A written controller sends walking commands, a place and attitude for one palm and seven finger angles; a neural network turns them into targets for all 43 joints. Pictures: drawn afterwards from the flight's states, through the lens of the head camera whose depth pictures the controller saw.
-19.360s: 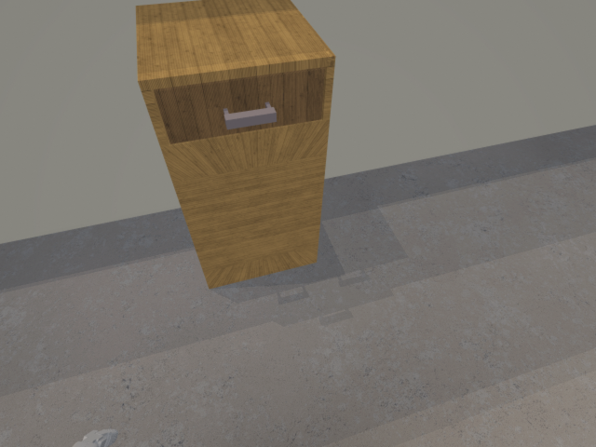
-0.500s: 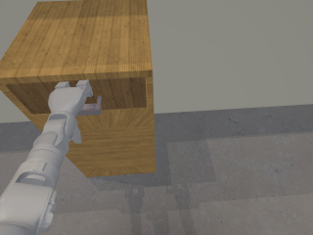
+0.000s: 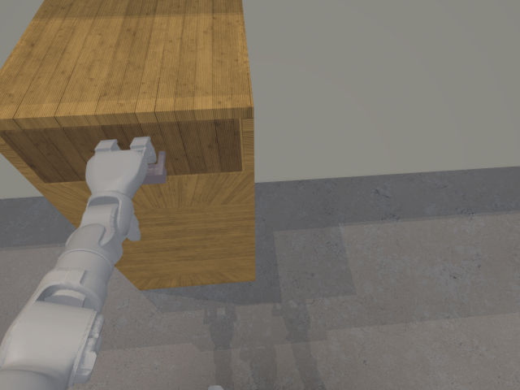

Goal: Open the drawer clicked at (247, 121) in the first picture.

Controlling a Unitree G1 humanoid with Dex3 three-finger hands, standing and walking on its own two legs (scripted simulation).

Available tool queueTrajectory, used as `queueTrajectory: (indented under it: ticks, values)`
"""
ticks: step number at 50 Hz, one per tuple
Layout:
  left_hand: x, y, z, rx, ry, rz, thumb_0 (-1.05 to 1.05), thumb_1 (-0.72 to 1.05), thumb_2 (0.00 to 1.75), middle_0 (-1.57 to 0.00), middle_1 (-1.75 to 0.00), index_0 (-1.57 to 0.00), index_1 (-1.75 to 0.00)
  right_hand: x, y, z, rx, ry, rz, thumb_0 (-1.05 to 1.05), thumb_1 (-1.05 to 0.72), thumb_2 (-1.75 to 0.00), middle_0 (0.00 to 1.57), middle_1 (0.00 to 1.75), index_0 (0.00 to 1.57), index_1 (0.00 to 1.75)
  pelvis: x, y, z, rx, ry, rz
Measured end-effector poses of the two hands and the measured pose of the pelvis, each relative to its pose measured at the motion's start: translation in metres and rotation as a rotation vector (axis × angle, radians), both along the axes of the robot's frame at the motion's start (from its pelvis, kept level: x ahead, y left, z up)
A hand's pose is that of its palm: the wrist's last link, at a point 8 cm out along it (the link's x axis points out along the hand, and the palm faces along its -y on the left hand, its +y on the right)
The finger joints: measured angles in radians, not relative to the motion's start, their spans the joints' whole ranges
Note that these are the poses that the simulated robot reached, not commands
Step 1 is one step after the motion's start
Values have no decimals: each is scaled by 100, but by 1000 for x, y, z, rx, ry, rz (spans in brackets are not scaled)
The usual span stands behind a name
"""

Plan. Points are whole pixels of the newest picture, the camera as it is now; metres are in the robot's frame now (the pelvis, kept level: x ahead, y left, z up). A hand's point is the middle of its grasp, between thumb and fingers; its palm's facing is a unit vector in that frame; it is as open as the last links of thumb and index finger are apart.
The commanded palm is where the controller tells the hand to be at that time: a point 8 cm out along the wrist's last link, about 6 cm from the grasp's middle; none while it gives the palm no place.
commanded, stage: lower the fingers behind the handle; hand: left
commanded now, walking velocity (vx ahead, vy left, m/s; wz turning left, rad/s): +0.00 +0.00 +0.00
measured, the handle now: (132, 166) +0.49 +0.23 +0.02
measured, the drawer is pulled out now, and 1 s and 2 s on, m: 0.00 0.00 0.04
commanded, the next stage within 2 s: close the thumb around the handle in 0.60 s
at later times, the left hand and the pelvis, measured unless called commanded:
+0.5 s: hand (130, 195) +0.44 +0.23 +0.00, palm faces -0.04 -0.03 -1.00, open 13.8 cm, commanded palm +0.42 +0.22 +0.06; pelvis -0.01 +0.00 -0.01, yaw +0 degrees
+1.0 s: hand (132, 196) +0.44 +0.22 +0.00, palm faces -0.04 -0.03 -1.00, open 11.2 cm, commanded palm +0.42 +0.22 +0.06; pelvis +0.00 +0.00 +0.00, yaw +0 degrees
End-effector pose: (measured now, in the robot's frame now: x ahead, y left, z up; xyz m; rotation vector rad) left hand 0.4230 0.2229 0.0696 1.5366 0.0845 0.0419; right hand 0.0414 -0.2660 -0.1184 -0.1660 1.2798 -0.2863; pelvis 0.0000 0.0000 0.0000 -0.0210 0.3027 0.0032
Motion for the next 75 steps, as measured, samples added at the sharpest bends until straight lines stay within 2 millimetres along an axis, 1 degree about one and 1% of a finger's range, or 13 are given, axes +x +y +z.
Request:
queueTrajectory:
  ticks: [5, 11, 15, 20, 23, 37, 40, 44, 48, 64, 66, 75]
  values:
    - [0, -1, -1, 13, 1, 12, 0, -48, 30, -32, -120, -32, -122, -3, 4, -2, 8, 6, 2, 1, -90, -90, 21, 30, 20, 30, -2, 1, -1, -2, 2, 2]
    - [-2, -3, -13, 4, 55, 9, 0, -48, 30, -32, -120, -32, -122, -10, 5, -2, 1, 8, -7, 1, -90, -90, 21, 30, 20, 30, -4, 1, -2, -2, 5, -2]
    - [-1, 0, -13, -2, 26, -12, 0, -49, 30, -31, -120, -32, -121, -15, 3, -3, -12, 18, -11, 1, -90, -90, 21, 30, 20, 30, -5, 0, -5, -4, 14, -3]
    - [-2, 6, -15, 11, 14, 5, 0, -48, 30, -31, -120, -32, -120, -21, 0, -5, -15, 37, -14, 1, -90, -90, 21, 30, 20, 30, -5, 1, -7, -7, 23, -2]
    - [-2, 5, -15, 11, 12, 10, 0, -48, 30, -31, -120, -32, -120, -23, 0, -6, -14, 46, -15, 1, -90, -90, 21, 30, 20, 30, -5, 2, -7, -9, 21, 1]
    - [1, -1, -14, 1, 22, 0, 0, -48, 30, -32, -120, -33, -121, -16, 4, -4, -7, 27, -16, 1, -90, -90, 21, 30, 20, 30, -3, 3, -5, -8, 17, -2]
    - [-1, -2, -15, -3, 22, -1, 0, -45, 31, -32, -120, -33, -121, -14, 4, -5, -3, 23, -13, 1, -90, -90, 21, 30, 20, 30, -3, 2, -5, -7, 16, -2]
    - [-2, -1, -14, -1, 15, 2, 0, -35, 36, -32, -121, -33, -122, -11, 4, -5, -1, 17, -11, 1, -90, -90, 21, 30, 20, 30, -2, 2, -5, -7, 15, -3]
    - [-3, 0, -13, 4, 14, 6, 0, -19, 43, -33, -123, -34, -123, -8, 4, -5, 0, 12, -8, 1, -90, -90, 21, 30, 20, 30, -1, 1, -4, -6, 13, -2]
    - [-3, 0, -11, 2, 18, 4, 0, 63, 78, -38, -132, -40, -132, -3, -1, -3, -8, 6, -6, 1, -90, -90, 21, 30, 20, 30, 0, -1, -3, -5, 9, 0]
    - [-4, 0, -12, 11, 20, 4, 0, 66, 79, -37, -133, -40, -133, -3, -1, -3, -9, 7, -7, 1, -90, -90, 21, 30, 20, 30, 0, -1, -4, -5, 10, 0]
    - [-4, 0, -12, 10, 24, 5, 0, 66, 78, -35, -135, -40, -135, -6, -1, -4, -7, 16, -8, 1, -90, -90, 21, 30, 20, 30, 0, -2, -3, -4, 10, 3]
